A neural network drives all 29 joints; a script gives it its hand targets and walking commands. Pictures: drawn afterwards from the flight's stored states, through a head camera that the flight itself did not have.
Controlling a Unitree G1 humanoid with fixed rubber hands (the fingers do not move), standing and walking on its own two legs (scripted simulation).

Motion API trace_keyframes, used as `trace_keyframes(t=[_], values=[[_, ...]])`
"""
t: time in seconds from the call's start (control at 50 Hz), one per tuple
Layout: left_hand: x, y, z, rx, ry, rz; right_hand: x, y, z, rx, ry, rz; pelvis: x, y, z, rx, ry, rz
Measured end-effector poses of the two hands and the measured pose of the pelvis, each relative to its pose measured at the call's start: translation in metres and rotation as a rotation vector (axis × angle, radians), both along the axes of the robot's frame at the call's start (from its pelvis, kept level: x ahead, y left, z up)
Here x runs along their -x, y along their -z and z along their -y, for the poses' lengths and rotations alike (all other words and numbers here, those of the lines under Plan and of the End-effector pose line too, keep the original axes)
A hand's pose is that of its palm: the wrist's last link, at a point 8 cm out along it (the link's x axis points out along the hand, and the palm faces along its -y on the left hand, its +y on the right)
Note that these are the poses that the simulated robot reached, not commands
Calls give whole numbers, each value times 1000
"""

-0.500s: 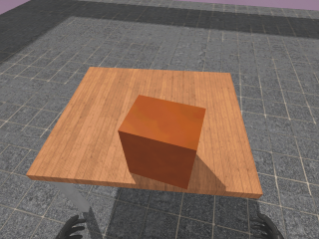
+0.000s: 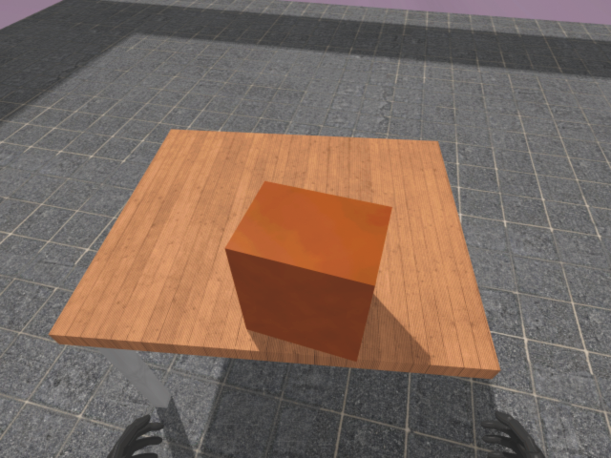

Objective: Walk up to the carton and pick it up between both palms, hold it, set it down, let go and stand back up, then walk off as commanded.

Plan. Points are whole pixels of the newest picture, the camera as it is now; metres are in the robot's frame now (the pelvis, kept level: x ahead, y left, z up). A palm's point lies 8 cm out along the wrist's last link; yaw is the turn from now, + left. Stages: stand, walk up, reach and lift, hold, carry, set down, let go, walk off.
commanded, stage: stand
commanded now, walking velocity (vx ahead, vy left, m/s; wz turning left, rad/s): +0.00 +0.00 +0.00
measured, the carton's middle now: (312, 274) +0.43 +0.00 -0.08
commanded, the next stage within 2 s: walk off in 0.04 s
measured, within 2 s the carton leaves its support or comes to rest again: neither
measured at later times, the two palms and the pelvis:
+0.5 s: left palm out of the picture +0.07 +0.31 -0.10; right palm out of the picture +0.07 -0.28 -0.09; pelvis -0.04 +0.01 -0.01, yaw +0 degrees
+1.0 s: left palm out of the picture -0.08 +0.32 -0.10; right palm out of the picture -0.07 -0.29 -0.11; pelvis -0.17 +0.02 -0.02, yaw +1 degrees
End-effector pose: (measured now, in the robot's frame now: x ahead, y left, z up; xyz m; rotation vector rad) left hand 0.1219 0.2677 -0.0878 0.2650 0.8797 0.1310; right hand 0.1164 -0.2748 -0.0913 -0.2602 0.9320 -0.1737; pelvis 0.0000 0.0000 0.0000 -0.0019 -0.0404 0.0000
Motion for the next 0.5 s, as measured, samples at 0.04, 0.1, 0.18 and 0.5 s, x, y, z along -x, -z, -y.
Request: trace_keyframes(t=[0.04,0.1,0.18,0.5], values=[[0,0,0,0,0,-1,1,0,0,0,1,-2,0,0,0,0,0,0],[1,0,0,-2,-2,-2,1,1,1,0,1,-3,0,0,0,-1,0,0],[3,-1,-1,-10,-5,-3,2,1,1,-3,1,-3,1,0,1,-1,0,2],[56,10,-44,-70,-54,-96,50,0,9,75,6,-61,43,7,-15,23,-4,64]])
